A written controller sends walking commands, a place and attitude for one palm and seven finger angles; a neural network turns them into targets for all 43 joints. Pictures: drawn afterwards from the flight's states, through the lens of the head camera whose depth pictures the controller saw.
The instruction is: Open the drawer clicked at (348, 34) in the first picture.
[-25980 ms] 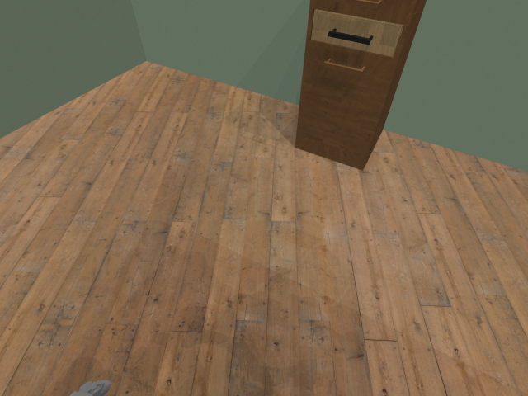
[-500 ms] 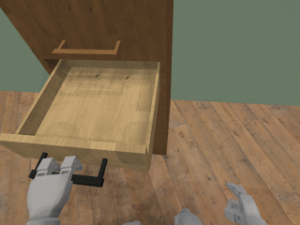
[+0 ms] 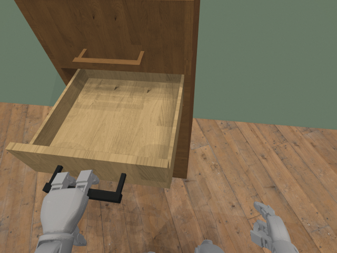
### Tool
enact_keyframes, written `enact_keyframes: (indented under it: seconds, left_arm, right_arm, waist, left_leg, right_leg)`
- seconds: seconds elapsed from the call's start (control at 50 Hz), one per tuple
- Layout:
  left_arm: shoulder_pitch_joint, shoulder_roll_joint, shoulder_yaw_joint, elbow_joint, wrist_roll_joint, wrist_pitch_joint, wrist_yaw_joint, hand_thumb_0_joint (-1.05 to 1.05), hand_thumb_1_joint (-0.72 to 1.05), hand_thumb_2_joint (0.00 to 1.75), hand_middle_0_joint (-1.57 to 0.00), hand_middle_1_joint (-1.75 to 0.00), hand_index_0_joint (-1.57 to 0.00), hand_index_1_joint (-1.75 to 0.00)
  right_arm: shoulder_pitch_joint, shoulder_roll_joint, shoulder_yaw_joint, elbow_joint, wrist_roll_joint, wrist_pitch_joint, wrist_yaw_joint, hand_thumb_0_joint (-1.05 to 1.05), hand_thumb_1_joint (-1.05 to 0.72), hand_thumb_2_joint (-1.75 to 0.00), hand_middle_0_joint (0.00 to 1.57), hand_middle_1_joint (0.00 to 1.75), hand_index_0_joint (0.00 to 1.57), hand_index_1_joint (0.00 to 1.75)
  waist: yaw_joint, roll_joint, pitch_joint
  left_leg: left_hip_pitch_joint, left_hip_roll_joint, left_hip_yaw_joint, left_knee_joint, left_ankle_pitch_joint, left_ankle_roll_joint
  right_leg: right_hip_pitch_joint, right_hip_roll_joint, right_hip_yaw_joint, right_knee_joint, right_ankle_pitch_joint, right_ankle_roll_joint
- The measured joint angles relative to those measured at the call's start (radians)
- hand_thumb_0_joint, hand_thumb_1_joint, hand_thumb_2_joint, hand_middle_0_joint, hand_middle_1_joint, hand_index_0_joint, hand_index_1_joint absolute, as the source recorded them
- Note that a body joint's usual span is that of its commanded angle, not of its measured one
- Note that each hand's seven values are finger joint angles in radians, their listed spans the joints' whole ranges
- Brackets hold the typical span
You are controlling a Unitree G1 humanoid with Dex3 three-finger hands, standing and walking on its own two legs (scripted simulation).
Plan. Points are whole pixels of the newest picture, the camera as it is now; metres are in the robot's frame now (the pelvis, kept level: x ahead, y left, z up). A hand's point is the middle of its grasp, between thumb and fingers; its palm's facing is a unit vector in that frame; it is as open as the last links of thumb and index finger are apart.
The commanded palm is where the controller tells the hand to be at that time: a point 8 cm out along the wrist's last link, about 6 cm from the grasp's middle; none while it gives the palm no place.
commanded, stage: lift the hand off the handle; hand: left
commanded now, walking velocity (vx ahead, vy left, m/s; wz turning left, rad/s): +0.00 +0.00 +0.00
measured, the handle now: (86, 183) +0.27 +0.23 +0.01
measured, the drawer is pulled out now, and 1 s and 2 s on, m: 0.30 0.30 0.30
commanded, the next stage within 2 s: draw the hand back to the body in 1.54 s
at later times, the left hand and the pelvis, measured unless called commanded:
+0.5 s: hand (78, 199) +0.22 +0.23 +0.02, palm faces +0.04 -0.07 -1.00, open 13.5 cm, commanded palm +0.20 +0.23 +0.08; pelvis +0.00 +0.01 +0.01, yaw +0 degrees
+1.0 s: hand (64, 183) +0.23 +0.23 +0.09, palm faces +0.08 -0.07 -0.99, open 13.7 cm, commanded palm +0.20 +0.23 +0.15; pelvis +0.01 +0.00 +0.04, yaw -1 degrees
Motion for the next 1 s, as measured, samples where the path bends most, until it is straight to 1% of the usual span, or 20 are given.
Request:
enact_keyframes:
  seconds: [0.18,0.26,0.32,0.46,0.58,0.72,0.82,0.92,1.0]
  left_arm:
    - [-0.047,-0.006,-0.019,0.030,0.017,0.015,0.003,0.00,-0.49,0.30,-0.31,-1.20,-0.32,-1.20]
    - [-0.068,-0.010,-0.031,0.045,0.011,0.024,-0.003,0.00,-0.49,0.30,-0.31,-1.20,-0.33,-1.20]
    - [-0.067,-0.007,-0.033,0.040,0.010,0.029,-0.012,0.00,-0.49,0.30,-0.32,-1.20,-0.34,-1.21]
    - [-0.029,0.003,-0.049,-0.047,-0.018,0.056,-0.031,0.00,-0.49,0.30,-0.32,-1.20,-0.37,-1.22]
    - [-0.033,0.003,-0.064,-0.076,-0.035,0.082,-0.076,0.00,-0.49,0.30,-0.32,-1.20,-0.38,-1.22]
    - [-0.003,0.023,-0.059,-0.156,-0.039,0.072,-0.112,0.00,-0.49,0.30,-0.32,-1.20,-0.36,-1.21]
    - [-0.008,0.034,-0.064,-0.176,-0.051,0.084,-0.150,0.00,-0.49,0.30,-0.32,-1.20,-0.37,-1.22]
    - [-0.020,0.051,-0.051,-0.204,-0.070,0.085,-0.188,0.00,-0.49,0.30,-0.32,-1.20,-0.36,-1.21]
    - [-0.032,0.065,-0.034,-0.235,-0.084,0.089,-0.214,0.00,-0.49,0.30,-0.33,-1.20,-0.34,-1.21]
  right_arm:
    - [0.012,0.005,0.000,0.021,0.000,0.004,-0.003,0.01,-0.91,-0.89,0.20,0.30,0.21,0.30]
    - [0.016,0.011,0.004,0.024,0.003,0.003,-0.007,0.01,-0.91,-0.89,0.20,0.30,0.21,0.30]
    - [0.021,0.014,0.005,0.024,0.004,0.006,-0.009,0.01,-0.91,-0.89,0.20,0.30,0.21,0.30]
    - [0.033,0.007,0.005,0.016,0.010,0.014,-0.011,0.01,-0.91,-0.89,0.20,0.30,0.21,0.30]
    - [0.023,0.004,0.010,0.008,0.018,0.019,-0.009,0.01,-0.91,-0.89,0.20,0.30,0.21,0.30]
    - [0.008,0.004,0.015,0.000,0.019,0.019,-0.005,0.01,-0.91,-0.89,0.20,0.30,0.21,0.30]
    - [-0.011,0.004,0.018,0.001,0.022,0.023,-0.002,0.01,-0.91,-0.89,0.20,0.30,0.21,0.30]
    - [-0.021,0.009,0.026,0.007,0.022,0.028,-0.007,0.01,-0.91,-0.89,0.20,0.30,0.21,0.30]
    - [-0.024,0.010,0.031,0.013,0.024,0.031,-0.005,0.01,-0.91,-0.89,0.20,0.30,0.21,0.30]
  waist:
    - [-0.002,0.003,0.000]
    - [-0.009,0.007,0.001]
    - [-0.009,0.009,0.004]
    - [-0.008,0.030,0.011]
    - [0.002,0.029,0.028]
    - [0.021,0.030,0.036]
    - [0.034,0.040,0.051]
    - [0.045,0.039,0.063]
    - [0.049,0.043,0.071]
  left_leg:
    - [-0.016,-0.004,0.002,0.012,0.002,0.004]
    - [-0.013,-0.004,0.003,0.010,0.004,0.005]
    - [0.000,-0.004,0.006,0.000,0.008,0.006]
    - [0.068,-0.006,0.003,-0.056,0.027,0.009]
    - [0.132,-0.008,0.002,-0.115,0.051,0.008]
    - [0.205,-0.005,-0.001,-0.177,0.071,0.005]
    - [0.252,-0.004,-0.003,-0.217,0.085,0.003]
    - [0.298,-0.002,-0.006,-0.262,0.103,0.001]
    - [0.333,0.001,-0.007,-0.296,0.115,-0.001]
  right_leg:
    - [-0.013,-0.004,0.002,0.007,0.005,0.004]
    - [-0.009,-0.004,0.003,0.003,0.008,0.006]
    - [0.002,-0.003,0.006,-0.006,0.012,0.007]
    - [0.071,-0.004,0.008,-0.058,0.026,0.011]
    - [0.132,-0.005,0.011,-0.106,0.042,0.012]
    - [0.202,-0.001,0.012,-0.158,0.055,0.009]
    - [0.247,0.000,0.012,-0.191,0.065,0.008]
    - [0.291,0.003,0.011,-0.229,0.077,0.006]
    - [0.326,0.007,0.011,-0.262,0.089,0.005]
